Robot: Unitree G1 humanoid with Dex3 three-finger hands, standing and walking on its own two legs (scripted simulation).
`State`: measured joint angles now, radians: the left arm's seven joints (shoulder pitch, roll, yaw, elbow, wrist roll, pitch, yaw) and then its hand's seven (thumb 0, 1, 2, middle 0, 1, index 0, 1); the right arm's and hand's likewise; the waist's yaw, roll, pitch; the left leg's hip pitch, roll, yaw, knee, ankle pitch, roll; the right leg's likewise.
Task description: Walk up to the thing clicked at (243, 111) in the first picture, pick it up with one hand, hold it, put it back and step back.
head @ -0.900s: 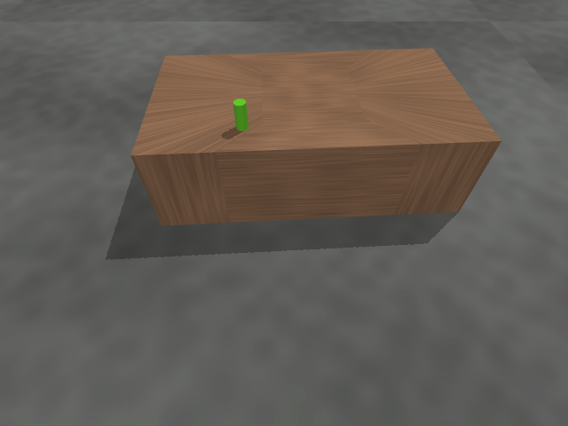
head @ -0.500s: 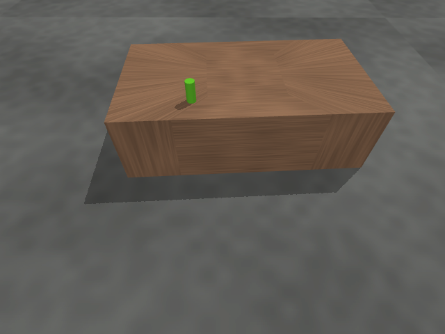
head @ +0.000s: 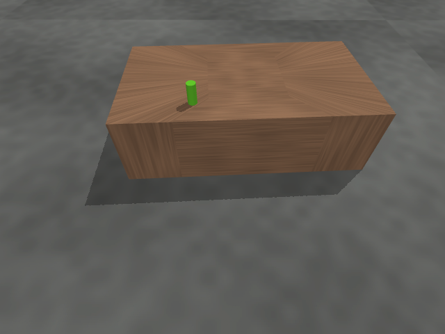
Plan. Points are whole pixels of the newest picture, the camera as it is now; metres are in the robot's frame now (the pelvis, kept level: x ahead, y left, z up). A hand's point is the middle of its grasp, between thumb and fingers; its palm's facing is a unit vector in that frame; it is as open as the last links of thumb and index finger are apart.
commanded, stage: stand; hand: left
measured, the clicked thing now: (191, 93) +1.19 +0.19 -0.31
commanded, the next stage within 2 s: walk up in 0.22 s
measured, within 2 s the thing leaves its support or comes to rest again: neither
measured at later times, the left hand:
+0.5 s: hand out of the picture +0.11 +0.25 -0.14, palm faces -0.01 -0.91 -0.41, open 7.3 cm
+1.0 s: hand (126, 288) +0.24 +0.24 -0.18, palm faces +0.04 -0.95 -0.32, open 7.3 cm
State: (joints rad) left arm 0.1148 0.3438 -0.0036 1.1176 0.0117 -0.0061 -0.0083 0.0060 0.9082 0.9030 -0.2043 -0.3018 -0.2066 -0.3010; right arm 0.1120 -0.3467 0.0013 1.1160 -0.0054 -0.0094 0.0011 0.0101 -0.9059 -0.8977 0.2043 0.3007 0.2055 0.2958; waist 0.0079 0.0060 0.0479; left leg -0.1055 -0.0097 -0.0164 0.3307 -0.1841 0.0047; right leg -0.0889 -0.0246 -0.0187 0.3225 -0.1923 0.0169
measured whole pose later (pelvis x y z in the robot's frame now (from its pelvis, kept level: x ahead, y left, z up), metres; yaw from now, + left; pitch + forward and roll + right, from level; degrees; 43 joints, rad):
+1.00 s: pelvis +0.24 -0.03 -0.03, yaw +4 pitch -4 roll +0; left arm 0.35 0.41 0.03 0.89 0.00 -0.03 -0.04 0.01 0.91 0.90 -0.21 -0.30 -0.21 -0.30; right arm 0.20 -0.38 -0.07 0.82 -0.01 -0.07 0.06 0.01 -0.91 -0.90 0.20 0.30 0.21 0.30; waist 0.03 -0.04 0.11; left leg -0.34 0.03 0.07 0.63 -0.22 0.03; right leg -0.27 -0.02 0.05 1.13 -0.46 -0.05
